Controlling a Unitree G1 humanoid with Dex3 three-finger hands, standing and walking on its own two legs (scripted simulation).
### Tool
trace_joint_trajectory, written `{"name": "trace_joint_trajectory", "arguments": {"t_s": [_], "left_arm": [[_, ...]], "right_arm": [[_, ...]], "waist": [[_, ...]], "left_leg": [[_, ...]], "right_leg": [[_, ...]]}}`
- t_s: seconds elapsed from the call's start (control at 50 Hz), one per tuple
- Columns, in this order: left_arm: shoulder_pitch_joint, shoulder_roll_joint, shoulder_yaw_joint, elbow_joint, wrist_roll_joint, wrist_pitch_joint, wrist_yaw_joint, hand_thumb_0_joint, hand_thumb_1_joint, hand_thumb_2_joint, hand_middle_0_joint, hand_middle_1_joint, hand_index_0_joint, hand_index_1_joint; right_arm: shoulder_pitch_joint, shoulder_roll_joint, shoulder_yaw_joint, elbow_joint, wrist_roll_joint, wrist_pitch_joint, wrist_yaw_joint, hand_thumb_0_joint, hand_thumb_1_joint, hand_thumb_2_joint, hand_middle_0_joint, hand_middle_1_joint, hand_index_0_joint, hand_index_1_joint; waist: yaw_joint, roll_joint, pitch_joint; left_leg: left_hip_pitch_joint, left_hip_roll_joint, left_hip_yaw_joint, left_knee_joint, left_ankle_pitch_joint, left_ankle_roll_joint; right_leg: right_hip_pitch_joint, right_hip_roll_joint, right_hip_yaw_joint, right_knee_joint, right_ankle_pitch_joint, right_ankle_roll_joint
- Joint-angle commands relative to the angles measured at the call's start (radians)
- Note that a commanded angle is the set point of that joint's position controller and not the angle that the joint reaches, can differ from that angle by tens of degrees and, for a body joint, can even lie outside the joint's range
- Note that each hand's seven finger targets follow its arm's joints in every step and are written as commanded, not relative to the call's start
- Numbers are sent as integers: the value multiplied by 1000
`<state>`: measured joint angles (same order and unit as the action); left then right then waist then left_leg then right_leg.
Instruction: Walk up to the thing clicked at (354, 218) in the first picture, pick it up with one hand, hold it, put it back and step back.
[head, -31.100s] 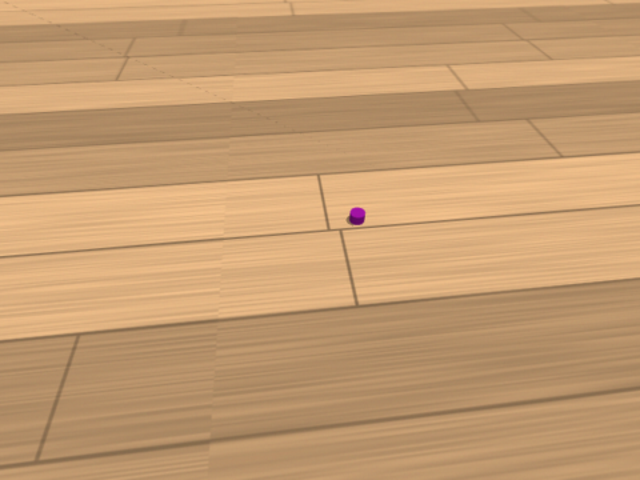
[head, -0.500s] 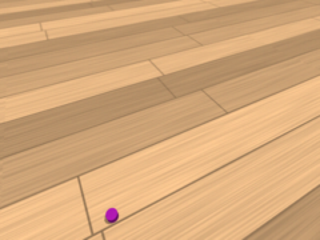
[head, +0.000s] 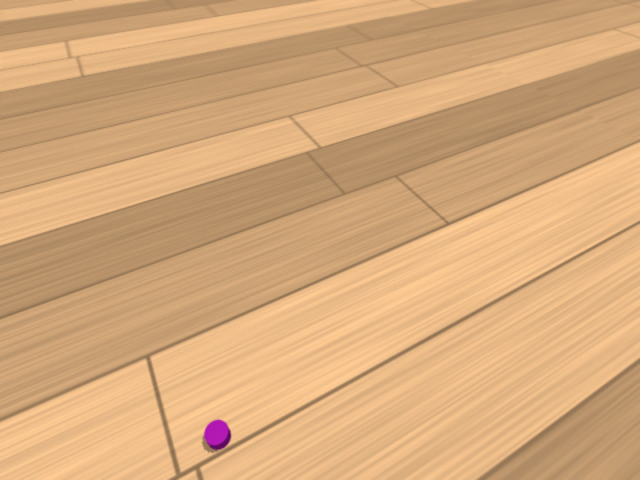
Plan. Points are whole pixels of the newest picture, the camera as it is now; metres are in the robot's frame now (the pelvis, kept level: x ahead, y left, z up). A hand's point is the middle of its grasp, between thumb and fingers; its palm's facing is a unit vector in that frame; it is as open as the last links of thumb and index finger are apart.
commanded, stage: stand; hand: left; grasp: from above
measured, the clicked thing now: (217, 434) +0.41 +0.31 -0.76
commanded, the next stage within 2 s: step back in 0.82 s
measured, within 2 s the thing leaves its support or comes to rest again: neither
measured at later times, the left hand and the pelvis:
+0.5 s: hand out of the picture +0.08 +0.25 -0.16, palm faces -0.02 -0.94 -0.33, open 7.3 cm; pelvis +0.00 +0.00 +0.00, yaw +0 degrees
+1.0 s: hand out of the picture +0.08 +0.26 -0.16, palm faces -0.03 -0.92 -0.38, open 7.3 cm; pelvis -0.02 -0.01 -0.01, yaw +0 degrees
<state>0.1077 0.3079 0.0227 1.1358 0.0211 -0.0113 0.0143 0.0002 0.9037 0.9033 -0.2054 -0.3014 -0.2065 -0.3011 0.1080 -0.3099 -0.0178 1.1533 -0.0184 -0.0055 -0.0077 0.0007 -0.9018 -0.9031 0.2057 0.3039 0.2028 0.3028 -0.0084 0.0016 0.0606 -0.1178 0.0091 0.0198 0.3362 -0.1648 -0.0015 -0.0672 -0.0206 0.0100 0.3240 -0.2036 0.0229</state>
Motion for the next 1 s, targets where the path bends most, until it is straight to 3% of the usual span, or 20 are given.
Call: {"name": "trace_joint_trajectory", "arguments": {"t_s": [0.0, 0.04, 0.06, 0.22, 0.28, 0.34, 0.38, 0.6, 0.7, 0.78, 0.8, 0.82, 0.88, 0.98], "left_arm": [[-29, 199, 34, -55, -5, -16, 12, 0, 900, 900, -200, -300, -200, -301], [-34, 200, 33, -54, -5, -14, 11, 0, 900, 900, -200, -300, -200, -301], [-37, 204, 33, -56, -4, -15, 12, 0, 900, 900, -200, -300, -200, -301], [-44, 212, 33, -62, -7, -19, 12, 0, 900, 900, -200, -300, -200, -301], [-35, 212, 31, -58, -8, -17, 9, 0, 900, 900, -200, -300, -200, -301], [-36, 213, 31, -56, -7, -13, 6, 0, 900, 900, -200, -300, -200, -300], [-34, 216, 30, -59, -6, -16, 6, 0, 900, 900, -200, -300, -200, -300], [-42, 224, 29, -67, -9, -20, 6, 0, 900, 900, -200, -300, -200, -300], [-37, 226, 25, -65, -9, -18, 5, 0, 900, 900, -200, -300, -200, -300], [-31, 222, 25, -68, -9, -17, 4, 0, 900, 900, -200, -300, -200, -300], [-33, 313, 60, -95, -30, -6, 5, 0, 900, 900, -200, -300, -200, -300], [-27, 306, 64, -107, -34, -2, 10, 0, 900, 900, -200, -300, -200, -300], [-21, 281, 64, -147, -35, 7, 11, 0, 900, 900, -200, -300, -200, -300], [22, 267, 62, -194, -19, 26, 5, 0, 900, 900, -200, -300, -200, -300]], "right_arm": [[-32, -202, -35, -49, 2, -23, -12, 0, -900, -900, 200, 300, 200, 300], [-42, -205, -36, -50, 1, -22, -12, 0, -900, -900, 200, 300, 200, 300], [-53, -200, -35, -55, 0, -23, -11, 0, -900, -900, 200, 300, 200, 300], [-50, -217, -36, -55, 2, -24, -10, 0, -900, -900, 200, 300, 200, 300], [-50, -210, -34, -53, 3, -22, -10, 0, -900, -900, 200, 300, 200, 300], [-50, -216, -33, -50, 4, -22, -9, 0, -900, -900, 200, 300, 200, 300], [-57, -217, -33, -53, 3, -23, -8, 0, -900, -900, 200, 300, 200, 300], [-48, -225, -34, -56, 3, -27, -8, 0, -900, -900, 200, 300, 200, 300], [-45, -218, -31, -53, 4, -25, -7, 0, -900, -900, 200, 300, 200, 300], [-51, -227, -34, -54, 5, -25, -6, 0, -900, -900, 200, 300, 200, 300], [-82, -293, -54, -90, 14, -7, 0, 0, -900, -900, 200, 300, 200, 300], [-63, -271, -54, -102, 22, 0, -2, 0, -900, -900, 200, 300, 200, 300], [-47, -279, -64, -130, 27, 11, 1, 0, -900, -900, 200, 300, 200, 300], [-82, -308, -88, -204, 24, 32, 2, 0, -900, -900, 200, 300, 200, 300]], "waist": [[4, 5, -59], [4, 8, -55], [8, 1, -69], [1, 9, -100], [3, 1, -75], [1, 20, -38], [7, 13, -73], [2, -7, -104], [2, -11, -59], [6, 7, -82], [-1, -8, 16], [-5, -11, -16], [-13, 18, -97], [-2, 87, -163]], "left_leg": [[14, 108, -93, -61, 99, 14], [22, 111, -95, -67, 76, 14], [33, 117, -96, -59, 133, 17], [59, 120, -87, -43, 193, 21], [51, 118, -91, -55, 155, 15], [24, 114, -95, -78, 56, 13], [43, 121, -97, -66, 130, 18], [62, 124, -88, -50, 193, 19], [44, 122, -93, -65, 149, 12], [56, 123, -91, -62, 140, 15], [-14, 111, -111, 34, 296, 33], [-19, 114, -96, 60, 336, 40], [-25, 133, -109, 84, 375, 78], [-84, 172, -147, 140, 243, 149]], "right_leg": [[-32, -102, 67, -63, 115, -28], [-42, -104, 73, -65, 93, -32], [-32, -104, 64, -56, 130, -35], [-15, -111, 68, -49, 205, -33], [-42, -105, 66, -59, 153, -31], [-68, -101, 70, -68, 79, -32], [-43, -106, 69, -58, 131, -35], [-20, -113, 71, -47, 198, -36], [-50, -109, 72, -60, 143, -36], [-42, -109, 74, -60, 137, -40], [-125, -90, 87, 34, 336, -45], [-107, -88, 70, 63, 364, -56], [-90, -63, 54, 163, 317, -72], [-123, -34, 47, 304, 161, -94]]}}
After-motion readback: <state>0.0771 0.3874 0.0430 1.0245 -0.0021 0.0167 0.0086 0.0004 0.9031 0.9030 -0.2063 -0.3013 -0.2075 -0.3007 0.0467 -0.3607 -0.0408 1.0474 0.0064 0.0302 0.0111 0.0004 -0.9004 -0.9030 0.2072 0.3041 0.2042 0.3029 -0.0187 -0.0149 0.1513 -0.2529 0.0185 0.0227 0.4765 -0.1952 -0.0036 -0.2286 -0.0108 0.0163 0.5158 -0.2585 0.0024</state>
